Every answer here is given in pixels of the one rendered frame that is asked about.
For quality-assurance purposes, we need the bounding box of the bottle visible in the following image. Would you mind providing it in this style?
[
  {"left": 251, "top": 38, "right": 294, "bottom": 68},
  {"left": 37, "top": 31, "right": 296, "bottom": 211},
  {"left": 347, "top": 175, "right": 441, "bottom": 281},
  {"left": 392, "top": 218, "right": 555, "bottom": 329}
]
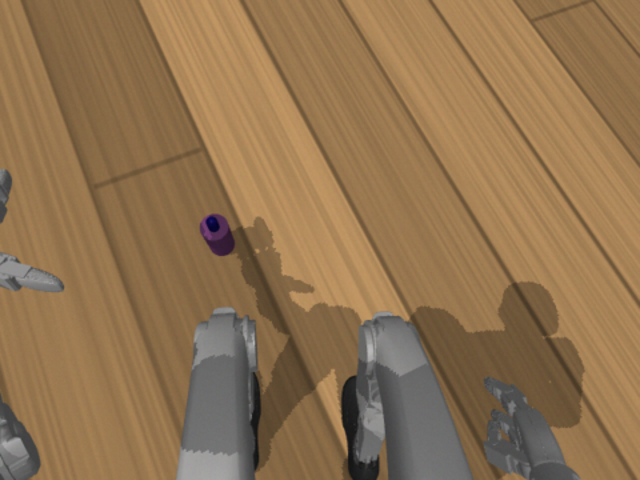
[{"left": 200, "top": 214, "right": 235, "bottom": 256}]

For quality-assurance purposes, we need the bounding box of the left robot hand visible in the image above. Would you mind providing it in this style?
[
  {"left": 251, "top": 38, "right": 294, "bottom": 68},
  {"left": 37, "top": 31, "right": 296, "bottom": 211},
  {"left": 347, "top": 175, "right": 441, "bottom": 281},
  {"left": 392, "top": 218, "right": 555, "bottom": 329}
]
[{"left": 0, "top": 169, "right": 64, "bottom": 292}]

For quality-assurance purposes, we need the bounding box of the right robot hand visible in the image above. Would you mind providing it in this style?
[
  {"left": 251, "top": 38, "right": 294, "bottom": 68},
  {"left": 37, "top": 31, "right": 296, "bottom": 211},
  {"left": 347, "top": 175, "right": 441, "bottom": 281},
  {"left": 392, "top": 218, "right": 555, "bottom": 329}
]
[{"left": 483, "top": 377, "right": 567, "bottom": 480}]

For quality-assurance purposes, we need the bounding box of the right robot arm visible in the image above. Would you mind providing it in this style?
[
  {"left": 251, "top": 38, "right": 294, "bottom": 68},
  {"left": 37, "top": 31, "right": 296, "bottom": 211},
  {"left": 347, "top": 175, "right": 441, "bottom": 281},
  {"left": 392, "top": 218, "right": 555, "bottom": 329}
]
[{"left": 529, "top": 462, "right": 581, "bottom": 480}]

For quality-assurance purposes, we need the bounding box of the left robot arm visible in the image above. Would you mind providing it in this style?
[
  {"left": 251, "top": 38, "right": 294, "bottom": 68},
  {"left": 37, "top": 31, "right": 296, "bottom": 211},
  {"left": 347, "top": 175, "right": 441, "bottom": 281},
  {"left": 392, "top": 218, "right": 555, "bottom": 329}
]
[{"left": 0, "top": 393, "right": 41, "bottom": 480}]

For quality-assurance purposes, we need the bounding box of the right robot foot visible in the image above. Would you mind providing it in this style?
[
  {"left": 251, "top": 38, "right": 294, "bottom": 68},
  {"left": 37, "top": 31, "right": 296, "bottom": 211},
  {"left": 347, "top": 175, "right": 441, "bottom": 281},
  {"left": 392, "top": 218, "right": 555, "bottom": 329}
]
[{"left": 341, "top": 375, "right": 379, "bottom": 480}]

